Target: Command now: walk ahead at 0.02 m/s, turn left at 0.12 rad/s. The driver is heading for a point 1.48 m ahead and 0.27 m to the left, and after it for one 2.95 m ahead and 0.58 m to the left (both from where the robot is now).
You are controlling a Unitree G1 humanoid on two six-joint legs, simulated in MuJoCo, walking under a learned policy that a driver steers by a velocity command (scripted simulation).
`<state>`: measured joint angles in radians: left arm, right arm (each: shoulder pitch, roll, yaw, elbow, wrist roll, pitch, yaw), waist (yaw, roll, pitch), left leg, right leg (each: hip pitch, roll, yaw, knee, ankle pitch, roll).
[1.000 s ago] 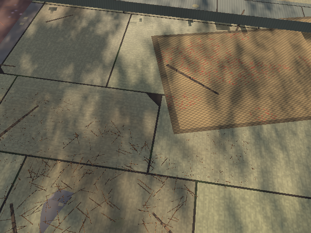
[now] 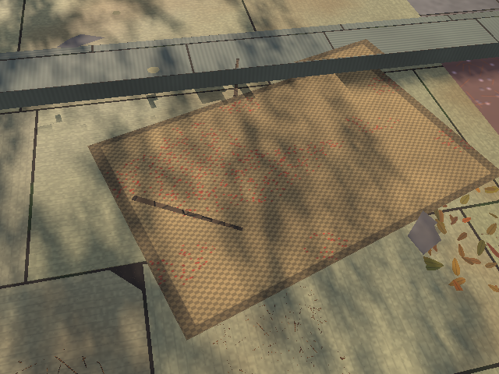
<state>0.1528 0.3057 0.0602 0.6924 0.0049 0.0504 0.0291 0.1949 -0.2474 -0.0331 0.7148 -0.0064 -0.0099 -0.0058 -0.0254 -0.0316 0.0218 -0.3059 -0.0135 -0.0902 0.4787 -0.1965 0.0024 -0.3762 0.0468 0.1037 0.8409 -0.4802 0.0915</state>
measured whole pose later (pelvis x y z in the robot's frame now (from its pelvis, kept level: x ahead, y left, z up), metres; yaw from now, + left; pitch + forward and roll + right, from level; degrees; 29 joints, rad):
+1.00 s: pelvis -0.01 +0.03 -0.01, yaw +17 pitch +0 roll +0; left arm 0.23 0.28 0.05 0.76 0.00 0.01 0.01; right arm 0.13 -0.25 -0.03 0.69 -0.02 0.02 -0.03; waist 0.02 0.02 0.04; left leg -0.27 -0.04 0.00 0.56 -0.29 0.03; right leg -0.28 -0.01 0.07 0.57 -0.29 0.02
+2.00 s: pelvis +0.06 +0.01 -0.01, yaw +8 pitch +2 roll -1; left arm 0.25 0.33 0.08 0.76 -0.01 -0.03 -0.01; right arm 0.24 -0.30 -0.06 0.74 0.03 -0.03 0.02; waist 0.02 -0.04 0.01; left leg -0.28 0.01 0.04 0.56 -0.31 0.05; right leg -0.23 -0.03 -0.08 0.68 -0.41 0.00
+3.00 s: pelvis +0.55 +0.19 +0.00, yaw +9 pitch +1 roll +1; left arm 0.31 0.32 0.07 0.73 -0.03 -0.03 0.00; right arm 0.23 -0.26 -0.05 0.69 -0.01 -0.09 0.01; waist 0.00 -0.05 0.01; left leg -0.24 0.00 0.05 0.43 -0.20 0.01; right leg -0.51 -0.03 0.06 1.15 -0.33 0.00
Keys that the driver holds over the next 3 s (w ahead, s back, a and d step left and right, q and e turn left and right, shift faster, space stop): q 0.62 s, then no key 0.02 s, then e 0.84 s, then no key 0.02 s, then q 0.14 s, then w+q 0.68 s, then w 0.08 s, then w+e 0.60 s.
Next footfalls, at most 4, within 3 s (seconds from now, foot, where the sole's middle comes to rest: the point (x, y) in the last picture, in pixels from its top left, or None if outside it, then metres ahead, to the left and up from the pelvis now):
0.12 right None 0.02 -0.14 -0.78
0.48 left None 0.01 0.13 -0.78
0.86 right None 0.08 -0.09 -0.78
1.42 right None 0.05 -0.12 -0.78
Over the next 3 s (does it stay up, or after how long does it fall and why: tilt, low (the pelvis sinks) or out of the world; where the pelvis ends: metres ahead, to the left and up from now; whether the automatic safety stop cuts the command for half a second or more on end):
stays up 0.55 0.19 0.00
